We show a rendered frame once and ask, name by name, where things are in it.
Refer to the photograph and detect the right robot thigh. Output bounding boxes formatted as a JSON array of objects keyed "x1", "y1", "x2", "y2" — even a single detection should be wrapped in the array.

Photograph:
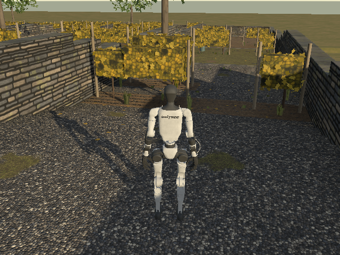
[{"x1": 176, "y1": 149, "x2": 188, "y2": 188}]

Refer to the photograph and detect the robot right hand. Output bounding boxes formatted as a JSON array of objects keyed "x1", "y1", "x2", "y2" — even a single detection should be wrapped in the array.
[{"x1": 186, "y1": 156, "x2": 198, "y2": 171}]

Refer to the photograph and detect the robot left forearm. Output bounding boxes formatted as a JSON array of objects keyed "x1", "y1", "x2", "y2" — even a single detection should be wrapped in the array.
[{"x1": 143, "y1": 130, "x2": 152, "y2": 156}]

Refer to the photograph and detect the robot left hand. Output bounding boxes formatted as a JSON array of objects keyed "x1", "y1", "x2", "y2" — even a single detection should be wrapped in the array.
[{"x1": 142, "y1": 155, "x2": 154, "y2": 170}]

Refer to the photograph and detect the robot right forearm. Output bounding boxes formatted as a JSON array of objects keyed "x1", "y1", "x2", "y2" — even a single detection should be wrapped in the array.
[{"x1": 188, "y1": 130, "x2": 198, "y2": 157}]

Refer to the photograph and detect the robot right shin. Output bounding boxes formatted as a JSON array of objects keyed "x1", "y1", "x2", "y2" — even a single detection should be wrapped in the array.
[{"x1": 177, "y1": 178, "x2": 185, "y2": 214}]

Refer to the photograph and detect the right robot upper arm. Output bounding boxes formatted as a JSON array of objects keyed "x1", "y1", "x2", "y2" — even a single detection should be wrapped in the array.
[{"x1": 182, "y1": 108, "x2": 194, "y2": 138}]

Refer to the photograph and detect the left robot upper arm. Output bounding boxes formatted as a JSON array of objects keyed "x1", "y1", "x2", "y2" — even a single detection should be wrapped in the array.
[{"x1": 147, "y1": 107, "x2": 159, "y2": 137}]

